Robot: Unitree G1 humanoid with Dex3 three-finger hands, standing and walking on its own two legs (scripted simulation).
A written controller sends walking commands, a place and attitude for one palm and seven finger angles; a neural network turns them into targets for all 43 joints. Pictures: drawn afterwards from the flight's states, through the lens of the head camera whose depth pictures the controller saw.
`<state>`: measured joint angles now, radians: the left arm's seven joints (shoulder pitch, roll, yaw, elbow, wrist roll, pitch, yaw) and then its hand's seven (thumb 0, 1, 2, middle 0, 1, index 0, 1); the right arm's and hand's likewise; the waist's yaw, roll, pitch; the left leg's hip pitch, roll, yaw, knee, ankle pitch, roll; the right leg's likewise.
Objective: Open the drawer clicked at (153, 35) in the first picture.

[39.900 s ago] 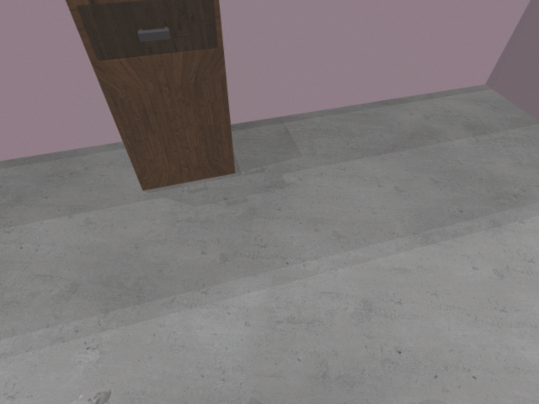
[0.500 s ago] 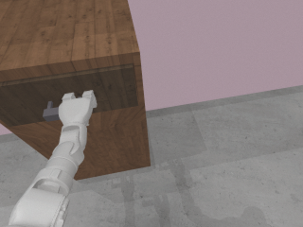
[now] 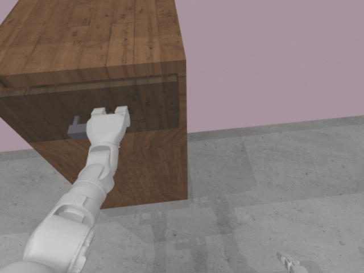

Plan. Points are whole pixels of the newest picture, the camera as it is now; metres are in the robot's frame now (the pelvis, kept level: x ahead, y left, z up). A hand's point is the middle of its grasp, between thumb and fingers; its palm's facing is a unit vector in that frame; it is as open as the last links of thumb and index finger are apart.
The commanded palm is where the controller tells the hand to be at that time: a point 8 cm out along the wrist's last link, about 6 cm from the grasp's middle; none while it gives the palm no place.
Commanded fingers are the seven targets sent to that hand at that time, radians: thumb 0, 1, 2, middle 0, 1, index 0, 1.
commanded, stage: pull the drawer open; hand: left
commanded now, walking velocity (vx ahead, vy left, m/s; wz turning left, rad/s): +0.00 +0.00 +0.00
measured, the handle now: (93, 123) +0.47 +0.24 +0.03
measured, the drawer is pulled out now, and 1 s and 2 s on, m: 0.02 0.07 0.17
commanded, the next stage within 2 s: none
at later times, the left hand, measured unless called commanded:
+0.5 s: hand (112, 151) +0.40 +0.18 +0.01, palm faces +0.03 -0.03 -1.00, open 5.8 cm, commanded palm +0.38 +0.20 +0.07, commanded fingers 0.00 0.90 0.90 -0.40 -1.35 -0.40 -1.35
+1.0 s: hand (112, 156) +0.38 +0.18 +0.01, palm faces +0.01 -0.07 -1.00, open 5.9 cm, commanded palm +0.35 +0.20 +0.07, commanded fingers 0.00 0.90 0.90 -0.40 -1.35 -0.40 -1.35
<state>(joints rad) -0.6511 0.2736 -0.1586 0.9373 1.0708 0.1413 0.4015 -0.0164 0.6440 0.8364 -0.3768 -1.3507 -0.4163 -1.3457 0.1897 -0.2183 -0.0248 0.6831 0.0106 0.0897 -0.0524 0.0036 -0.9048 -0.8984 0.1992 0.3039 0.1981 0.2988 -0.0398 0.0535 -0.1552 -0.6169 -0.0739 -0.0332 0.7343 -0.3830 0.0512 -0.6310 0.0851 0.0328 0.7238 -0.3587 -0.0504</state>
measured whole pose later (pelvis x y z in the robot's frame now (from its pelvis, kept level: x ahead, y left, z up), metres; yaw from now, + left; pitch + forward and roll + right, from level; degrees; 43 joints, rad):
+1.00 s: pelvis +0.01 +0.00 +0.01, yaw -3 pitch +13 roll +0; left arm -0.30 0.28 -0.14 0.57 1.03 0.16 0.38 -0.01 0.64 0.79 -0.38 -1.36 -0.42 -1.35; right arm 0.27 -0.24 -0.05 0.67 0.03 0.10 -0.03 0.01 -0.90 -0.90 0.20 0.30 0.20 0.30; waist -0.03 0.07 -0.16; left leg -0.52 -0.05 0.01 0.67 -0.37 0.05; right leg -0.55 0.11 0.08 0.67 -0.33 -0.05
